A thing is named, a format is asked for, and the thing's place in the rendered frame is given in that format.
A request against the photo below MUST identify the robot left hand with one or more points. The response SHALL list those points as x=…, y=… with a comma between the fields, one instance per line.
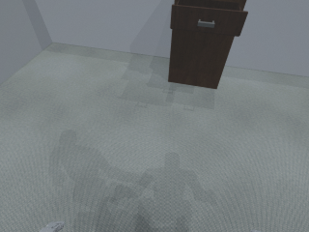
x=53, y=226

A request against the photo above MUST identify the handle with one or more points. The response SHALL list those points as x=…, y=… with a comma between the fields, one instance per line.
x=206, y=24

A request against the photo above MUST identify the drawer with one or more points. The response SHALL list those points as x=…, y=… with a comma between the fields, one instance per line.
x=227, y=16

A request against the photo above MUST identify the cabinet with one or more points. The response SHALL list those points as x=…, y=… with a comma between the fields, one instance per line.
x=197, y=58

